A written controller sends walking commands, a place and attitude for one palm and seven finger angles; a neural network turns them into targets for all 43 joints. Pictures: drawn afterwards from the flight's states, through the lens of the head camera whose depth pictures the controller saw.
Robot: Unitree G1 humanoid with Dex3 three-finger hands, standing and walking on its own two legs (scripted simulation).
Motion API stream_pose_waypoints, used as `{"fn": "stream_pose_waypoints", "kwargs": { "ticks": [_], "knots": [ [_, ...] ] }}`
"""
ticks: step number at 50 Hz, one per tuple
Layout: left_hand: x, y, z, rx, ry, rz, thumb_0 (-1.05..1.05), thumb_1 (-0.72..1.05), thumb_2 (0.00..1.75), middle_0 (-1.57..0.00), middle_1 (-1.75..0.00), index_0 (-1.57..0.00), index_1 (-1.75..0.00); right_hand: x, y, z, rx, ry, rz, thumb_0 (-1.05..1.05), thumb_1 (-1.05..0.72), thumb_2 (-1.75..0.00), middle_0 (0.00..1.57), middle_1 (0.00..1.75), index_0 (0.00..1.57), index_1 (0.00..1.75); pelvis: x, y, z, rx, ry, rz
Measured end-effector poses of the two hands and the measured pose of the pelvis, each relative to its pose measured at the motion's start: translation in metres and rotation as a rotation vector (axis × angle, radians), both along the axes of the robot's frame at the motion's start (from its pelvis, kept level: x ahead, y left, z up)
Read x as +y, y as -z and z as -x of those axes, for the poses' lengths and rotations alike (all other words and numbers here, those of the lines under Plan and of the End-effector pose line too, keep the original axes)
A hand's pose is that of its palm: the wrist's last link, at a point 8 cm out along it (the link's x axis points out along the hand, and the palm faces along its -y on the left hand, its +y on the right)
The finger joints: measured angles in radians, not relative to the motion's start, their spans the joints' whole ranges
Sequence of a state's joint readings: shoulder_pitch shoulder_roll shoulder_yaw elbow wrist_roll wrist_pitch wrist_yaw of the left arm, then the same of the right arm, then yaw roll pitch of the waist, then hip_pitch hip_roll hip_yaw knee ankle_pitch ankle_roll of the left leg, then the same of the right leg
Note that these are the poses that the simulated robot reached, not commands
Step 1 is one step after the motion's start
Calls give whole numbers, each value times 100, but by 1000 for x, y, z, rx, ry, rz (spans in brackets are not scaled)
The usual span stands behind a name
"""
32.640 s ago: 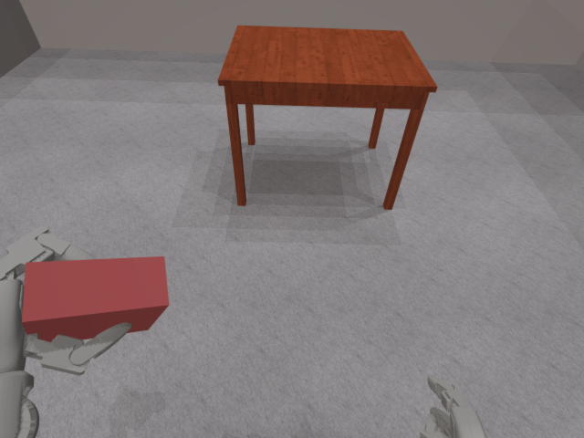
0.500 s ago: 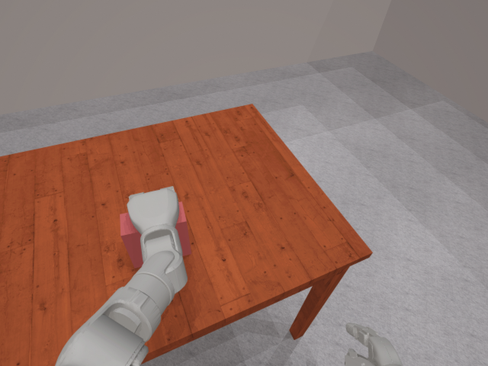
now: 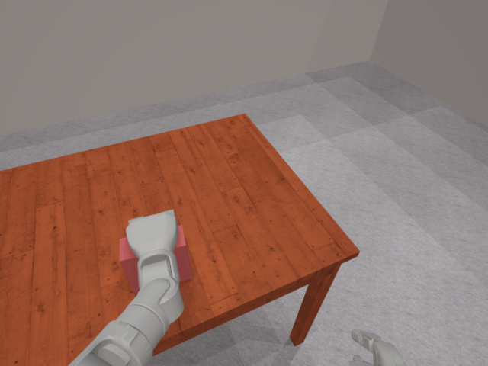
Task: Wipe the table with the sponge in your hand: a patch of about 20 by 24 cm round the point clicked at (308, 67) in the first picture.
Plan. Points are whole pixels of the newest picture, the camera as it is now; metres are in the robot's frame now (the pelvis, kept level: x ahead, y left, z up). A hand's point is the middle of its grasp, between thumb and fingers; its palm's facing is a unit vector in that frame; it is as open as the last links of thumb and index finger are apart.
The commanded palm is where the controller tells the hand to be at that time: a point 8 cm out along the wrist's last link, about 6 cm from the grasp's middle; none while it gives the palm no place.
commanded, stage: wipe back along the third lane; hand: left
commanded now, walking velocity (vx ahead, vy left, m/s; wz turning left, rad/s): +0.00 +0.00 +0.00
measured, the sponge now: (160, 264) +0.32 +0.21 -0.05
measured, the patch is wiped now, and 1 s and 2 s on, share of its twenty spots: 0.95 0.95 0.95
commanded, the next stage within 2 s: slide back across to the middle lane in 1.30 s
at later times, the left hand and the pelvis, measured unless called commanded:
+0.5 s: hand (167, 273) +0.28 +0.17 -0.01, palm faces -0.07 -0.07 -1.00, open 9.5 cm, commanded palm +0.24 +0.15 +0.02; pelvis -0.01 -0.03 +0.00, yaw +0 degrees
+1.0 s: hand (167, 273) +0.28 +0.17 -0.02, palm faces -0.08 -0.08 -0.99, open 9.5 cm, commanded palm +0.24 +0.16 +0.02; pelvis -0.01 -0.04 +0.00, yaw -1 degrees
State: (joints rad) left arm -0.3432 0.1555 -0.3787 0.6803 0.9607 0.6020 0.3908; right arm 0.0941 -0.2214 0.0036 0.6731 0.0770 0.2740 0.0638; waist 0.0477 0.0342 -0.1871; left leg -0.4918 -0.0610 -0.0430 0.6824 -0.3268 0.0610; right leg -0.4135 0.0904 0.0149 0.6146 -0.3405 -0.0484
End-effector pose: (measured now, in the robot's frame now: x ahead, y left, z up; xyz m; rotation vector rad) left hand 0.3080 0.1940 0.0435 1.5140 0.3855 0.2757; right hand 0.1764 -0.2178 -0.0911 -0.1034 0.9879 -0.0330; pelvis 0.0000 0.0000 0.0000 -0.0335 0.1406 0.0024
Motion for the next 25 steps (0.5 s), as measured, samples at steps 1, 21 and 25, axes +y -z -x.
{"fn": "stream_pose_waypoints", "kwargs": {
  "ticks": [1,21,25],
  "knots": [
    [-1,0,3,-2,0,3,-1,-44,108,-70,-150,-73,-150,-2,0,1,-1,3,0,1,-91,-90,20,30,20,30,-1,0,1,-3,1,-1],
    [-24,1,40,6,-7,18,0,-44,108,-71,-151,-73,-150,-22,-14,-16,-107,-9,-19,1,-91,-90,20,30,20,30,-26,-3,9,-42,8,-24],
    [-26,1,43,6,-10,22,0,-44,108,-71,-150,-73,-150,-24,-16,-21,-121,-15,-19,1,-91,-90,20,30,20,30,-30,-3,8,-46,9,-27]
  ]
}}
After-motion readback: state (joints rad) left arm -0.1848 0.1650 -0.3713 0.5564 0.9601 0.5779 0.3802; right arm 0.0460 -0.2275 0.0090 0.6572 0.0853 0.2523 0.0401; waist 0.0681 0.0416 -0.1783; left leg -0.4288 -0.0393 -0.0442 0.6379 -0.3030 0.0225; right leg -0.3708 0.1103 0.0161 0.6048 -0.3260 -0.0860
